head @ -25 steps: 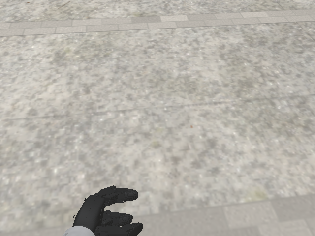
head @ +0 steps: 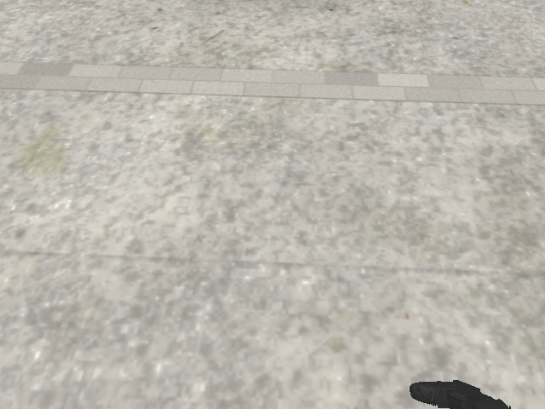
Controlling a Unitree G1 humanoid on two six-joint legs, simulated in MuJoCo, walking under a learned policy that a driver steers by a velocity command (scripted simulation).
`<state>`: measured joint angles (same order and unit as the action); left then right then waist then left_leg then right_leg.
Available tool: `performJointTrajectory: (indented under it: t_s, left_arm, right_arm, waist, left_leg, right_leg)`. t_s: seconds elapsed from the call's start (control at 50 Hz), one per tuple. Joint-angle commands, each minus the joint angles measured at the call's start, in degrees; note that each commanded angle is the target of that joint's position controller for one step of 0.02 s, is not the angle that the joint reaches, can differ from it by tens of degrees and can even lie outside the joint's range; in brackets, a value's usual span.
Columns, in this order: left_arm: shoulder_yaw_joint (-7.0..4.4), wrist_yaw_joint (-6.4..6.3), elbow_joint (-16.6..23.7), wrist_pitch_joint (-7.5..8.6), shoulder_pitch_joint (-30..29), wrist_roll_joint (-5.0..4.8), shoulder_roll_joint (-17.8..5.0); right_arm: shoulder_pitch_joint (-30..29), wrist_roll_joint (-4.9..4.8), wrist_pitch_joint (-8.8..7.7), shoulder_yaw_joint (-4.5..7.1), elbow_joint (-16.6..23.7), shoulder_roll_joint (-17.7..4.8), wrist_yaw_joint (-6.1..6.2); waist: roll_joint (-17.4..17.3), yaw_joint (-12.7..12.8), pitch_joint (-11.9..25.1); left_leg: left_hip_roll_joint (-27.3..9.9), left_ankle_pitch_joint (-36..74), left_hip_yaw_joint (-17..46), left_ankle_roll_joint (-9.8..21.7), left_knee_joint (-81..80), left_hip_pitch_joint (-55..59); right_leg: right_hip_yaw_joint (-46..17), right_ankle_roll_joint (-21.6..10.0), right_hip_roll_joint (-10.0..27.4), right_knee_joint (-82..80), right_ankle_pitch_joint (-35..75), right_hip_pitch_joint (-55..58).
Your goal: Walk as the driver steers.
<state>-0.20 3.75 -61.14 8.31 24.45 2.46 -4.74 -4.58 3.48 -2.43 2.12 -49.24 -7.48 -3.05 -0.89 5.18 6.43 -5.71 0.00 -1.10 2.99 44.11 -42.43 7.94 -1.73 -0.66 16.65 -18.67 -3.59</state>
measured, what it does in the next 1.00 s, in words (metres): walks ahead: left foot, then right foot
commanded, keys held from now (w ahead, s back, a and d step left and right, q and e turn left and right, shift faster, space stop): w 1.00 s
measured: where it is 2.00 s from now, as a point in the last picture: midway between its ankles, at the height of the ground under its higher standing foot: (301, 238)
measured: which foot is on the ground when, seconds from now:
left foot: up 0.00-0.06, down 0.08-0.64, up 0.66-1.00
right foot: down 0.00-0.12, up 0.14-0.60, down 0.62-1.00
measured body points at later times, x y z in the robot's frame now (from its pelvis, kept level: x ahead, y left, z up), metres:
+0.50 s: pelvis +0.25 +0.04 +0.00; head +0.27 +0.04 +0.45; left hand +0.46 +0.25 -0.10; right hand +0.19 -0.19 -0.15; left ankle +0.15 +0.14 -0.74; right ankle +0.42 -0.10 -0.69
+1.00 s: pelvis +0.50 -0.01 +0.01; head +0.53 -0.01 +0.46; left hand +0.50 +0.25 -0.13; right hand +0.71 -0.24 -0.09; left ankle +0.67 +0.17 -0.68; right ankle +0.45 -0.10 -0.74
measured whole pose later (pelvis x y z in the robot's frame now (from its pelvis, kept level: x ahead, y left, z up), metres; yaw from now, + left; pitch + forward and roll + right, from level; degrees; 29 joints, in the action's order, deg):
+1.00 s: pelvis +0.50 -0.01 +0.01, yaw +0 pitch +3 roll -1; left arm -3.6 -0.5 -56.3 4.7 20.3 -0.4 -11.7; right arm 2.0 -0.6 -3.8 4.1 -47.2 -13.2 0.8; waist -2.3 4.0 1.5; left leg -7.4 1.8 1.9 0.5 42.5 -41.2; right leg 4.0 -3.1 -2.9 15.1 -12.6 -6.1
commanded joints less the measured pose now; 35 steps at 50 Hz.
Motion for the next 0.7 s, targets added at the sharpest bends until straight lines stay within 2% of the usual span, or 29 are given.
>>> performJointTrajectory:
  t_s: [0.02,0.04,0.06,0.08,0.1,0.12,0.14,0.16,0.18,0.2,0.22,0.24,0.28,0.32,0.34,0.36,0.38,0.4,0.44,0.5,0.54,0.56,0.58,0.6,0.62,0.64,0.66,0.68,0.7]
  left_arm:
    - [-2.2,-0.67,0.7,0.04,1.3,-1.36,-7.7]
    - [-2.68,-1.22,0.9,-0.43,0.8,-1.48,-8.7]
    - [-3.04,-1.81,1.0,-0.86,-0.5,-1.55,-9.5]
    - [-3.24,-2.27,1.5,-0.95,0.0,-1.11,-8.9]
    - [-1.97,-3.44,2.5,-0.49,4.9,-0.65,-4.1]
    - [-0.57,-2.86,5.0,0.63,5.1,-0.49,-2.2]
    - [-1.89,-1.6,6.2,-0.2,-4.2,-0.3,-5.7]
    - [-3.1,-1.49,6.5,-0.84,-7.7,-0.3,-7.3]
    - [-3.54,-1.8,5.1,-1.02,-7.2,-0.02,-7.5]
    - [-3.53,-2.02,5.1,-0.85,-7.0,1.11,-5.9]
    - [-3.04,-1.94,5.5,-0.96,-7.8,1.64,-3.4]
    - [-2.7,-1.58,5.9,-1.34,-8.0,1.62,-2.0]
    - [-2.92,-1.14,6.4,-1.64,-10.9,0.8,-2.6]
    - [-3.18,-1.12,7.7,-1.57,-15.3,1.1,-4.1]
    - [-2.99,-1.25,8.2,-1.65,-17.3,1.58,-4.0]
    - [-3.53,-3.77,12.0,-2.15,-20.5,-4.64,-7.8]
    - [-3.13,-4.53,12.9,-2.22,-23.3,-4.84,-8.0]
    - [-2.86,-4.73,13.1,-2.3,-23.7,-4.24,-7.7]
    - [-2.95,-4.43,13.8,-2.72,-26.5,-4.02,-8.3]
    - [-2.98,-3.48,15.4,-3.16,-31.5,-4.25,-8.6]
    - [-3.14,-2.82,16.1,-2.9,-32.8,-4.25,-9.2]
    - [-3.58,-2.76,16.1,-2.82,-32.1,-4.04,-10.2]
    - [-4.17,-3.01,15.6,-2.77,-29.4,-3.68,-11.5]
    - [-5.19,-3.25,13.3,-2.76,-22.4,-3.17,-13.1]
    - [-6.71,-3.6,10.1,-2.66,-10.6,-2.71,-16.8]
    - [-7.98,-4.13,8.7,-2.93,-1.1,-2.05,-22.5]
    - [-7.1,-4.05,8.4,-3.24,0.5,-2.76,-21.0]
    - [-6.14,-4.23,9.9,-3.35,-3.9,-2.58,-17.9]
    - [-5.48,-4.42,11.4,-3.51,-9.1,-2.53,-15.4]
  right_arm:
    - [-8.1,-0.91,-1.24,2.08,5.8,-4.5,1.0]
    - [-7.5,-1.21,-1.8,2.46,5.8,-5.0,1.32]
    - [-4.6,-1.89,-2.59,3.16,5.2,-6.0,1.65]
    - [-0.5,-2.43,-3.57,4.1,4.0,-8.0,2.53]
    - [6.5,-1.7,-4.19,4.33,2.8,-9.8,3.0]
    - [20.7,-1.48,-3.75,3.96,-0.3,-10.7,3.51]
    - [31.4,-0.53,-3.53,5.05,-5.0,-11.7,4.26]
    - [30.5,-0.4,-3.93,6.22,-6.4,-13.9,4.75]
    - [25.9,-0.92,-3.94,5.84,-6.0,-11.7,4.85]
    - [22.3,-1.62,-3.74,4.83,-5.3,-8.1,4.51]
    - [19.2,-1.81,-3.67,3.55,-4.5,-4.3,4.02]
    - [17.8,-1.67,-3.58,2.68,-3.7,-1.9,3.68]
    - [18.4,-0.85,-3.68,2.48,-3.1,-1.4,3.26]
    - [20.6,-0.15,-3.97,2.33,-3.5,-2.1,2.55]
    - [21.6,0.01,-4.17,2.01,-3.8,-2.0,2.23]
    - [21.5,-4.26,-3.68,2.95,-4.0,-8.7,3.58]
    - [22.4,-4.76,-3.56,2.97,-4.0,-9.9,4.15]
    - [23.5,-4.39,-3.57,3.03,-4.1,-10.8,4.45]
    - [26.0,-4.36,-3.49,3.21,-4.7,-11.1,4.54]
    - [29.2,-4.68,-3.23,3.11,-6.0,-10.0,4.37]
    - [30.0,-4.44,-2.82,3.43,-6.6,-10.3,4.42]
    - [29.3,-4.4,-2.63,3.71,-6.6,-11.0,4.58]
    - [28.5,-4.59,-2.3,3.99,-6.4,-11.8,4.79]
    - [27.6,-4.67,-1.99,3.84,-6.1,-11.4,5.02]
    - [25.8,-4.09,-2.01,3.34,-4.9,-10.1,5.1]
    - [29.3,-3.05,-2.8,2.01,-3.3,-5.9,4.79]
    - [30.2,-3.66,-4.41,1.35,-3.6,-4.9,3.94]
    - [26.9,-5.47,-5.32,2.45,-3.0,-7.9,3.47]
    - [21.6,-6.0,-5.48,2.64,-1.3,-9.6,3.56]
  waist:
    - [6.2,-2.5,-5.6]
    - [5.8,-3.1,-4.9]
    - [4.3,-5.0,-3.6]
    - [4.3,-5.2,1.6]
    - [-2.3,-4.3,14.0]
    - [-12.8,-9.5,21.2]
    - [-12.3,-14.8,13.4]
    - [-7.0,-14.2,4.0]
    - [-4.5,-11.2,0.4]
    - [-2.4,-8.4,-0.6]
    - [-0.9,-6.4,-1.2]
    - [-0.7,-4.8,-0.5]
    - [-1.0,-5.0,-0.2]
    - [-0.9,-5.3,-1.3]
    - [-0.5,-5.1,-2.2]
    - [0.6,-3.6,-5.3]
    - [0.4,-4.6,-5.9]
    - [-0.2,-4.8,-6.3]
    - [-2.0,-6.1,-7.6]
    - [-1.6,-7.7,-10.1]
    - [-2.4,-7.5,-10.2]
    - [-3.2,-6.8,-9.4]
    - [-3.9,-5.1,-7.3]
    - [-4.2,-2.0,-3.6]
    - [-2.4,2.3,3.1]
    - [9.5,2.7,12.1]
    - [18.0,2.2,17.9]
    - [13.9,1.6,12.6]
    - [9.6,0.5,6.7]
  left_leg:
    - [1.8,-9.2,-1.0,0.6,-11.0,0.9]
    - [2.6,-9.3,-1.2,1.4,-14.9,4.1]
    - [4.3,-4.2,-2.6,2.9,-20.2,11.5]
    - [5.4,0.5,-3.0,5.0,-17.4,25.3]
    - [-1.1,16.4,1.9,12.2,-9.6,48.8]
    - [-11.4,4.2,22.6,20.2,-18.6,68.0]
    - [-13.4,-2.9,31.8,17.9,-28.1,68.8]
    - [-11.4,-10.1,27.1,12.4,-29.6,60.8]
    - [-10.4,-10.0,21.1,10.6,-29.8,51.1]
    - [-9.9,-6.4,17.7,10.9,-30.6,43.8]
    - [-9.0,-2.8,15.1,10.7,-31.5,38.5]
    - [-8.3,0.9,13.4,11.1,-32.1,35.9]
    - [-7.5,3.9,10.5,12.5,-33.4,35.1]
    - [-7.5,6.8,8.4,13.9,-34.4,34.5]
    - [-7.0,8.5,7.1,14.0,-34.3,33.2]
    - [-8.5,2.4,9.0,11.0,-35.1,31.4]
    - [-9.1,0.5,9.4,10.4,-36.2,30.1]
    - [-8.6,0.2,8.0,9.8,-36.4,29.4]
    - [-6.9,-0.1,5.5,8.6,-36.6,30.3]
    - [-7.1,0.0,4.4,7.6,-35.4,35.6]
    - [-8.0,3.7,4.3,7.1,-32.4,39.7]
    - [-7.8,9.8,3.9,6.6,-29.9,41.1]
    - [-7.2,17.8,3.2,5.7,-25.6,42.1]
    - [-5.1,24.4,1.5,4.5,-18.1,41.4]
    - [-2.5,21.8,-0.4,2.5,-4.8,32.0]
    - [5.0,-2.3,-2.9,-1.6,18.1,10.7]
    - [9.6,-30.9,4.1,-2.6,31.9,-0.2]
    - [5.6,-28.6,7.4,-1.9,38.3,-6.5]
    - [2.4,-23.5,5.2,-1.1,38.4,-7.6]
  right_leg:
    - [-10.1,-12.0,17.9,-2.0,36.2,9.5]
    - [-9.8,-11.0,18.0,-0.3,37.7,11.0]
    - [-8.3,-9.6,16.6,3.3,42.1,10.1]
    - [-5.8,-7.0,12.9,8.5,45.5,5.2]
    - [-2.5,-2.9,7.9,19.6,33.9,-6.3]
    - [-3.7,1.2,-0.3,32.6,6.8,-25.0]
    - [-8.6,0.8,-2.5,44.5,-11.8,-38.7]
    - [-12.9,-1.8,0.2,54.1,-6.3,-44.4]
    - [-14.2,-3.9,3.0,57.6,-0.8,-42.9]
    - [-14.4,-5.2,4.3,58.3,2.6,-40.7]
    - [-14.7,-5.5,5.4,57.9,6.2,-38.9]
    - [-13.9,-5.2,6.1,57.5,7.6,-38.2]
    - [-12.8,-3.7,6.3,56.9,8.0,-41.2]
    - [-11.9,-2.1,7.9,50.1,12.0,-44.6]
    - [-10.8,-1.6,8.7,44.6,15.8,-44.6]
    - [-10.8,0.2,9.7,41.4,12.9,-42.9]
    - [-10.6,1.0,9.7,37.7,14.6,-42.2]
    - [-10.2,1.1,9.1,33.2,16.3,-39.8]
    - [-8.3,1.1,7.3,27.3,19.4,-36.9]
    - [-7.5,-0.4,6.3,20.6,20.2,-35.8]
    - [-6.8,-1.9,5.3,17.1,16.8,-34.2]
    - [-5.9,-2.6,4.1,15.4,14.9,-31.4]
    - [-4.5,-3.3,2.4,13.9,13.0,-26.3]
    - [-3.1,-4.3,0.6,12.4,12.5,-17.3]
    - [-7.8,-6.8,4.3,15.8,16.6,-0.1]
    - [-29.6,-14.1,18.8,13.9,15.1,22.6]
    - [-49.8,-18.9,24.1,3.5,9.8,28.0]
    - [-45.1,-16.2,22.3,2.2,3.5,23.2]
    - [-36.4,-14.0,20.5,1.6,3.1,14.2]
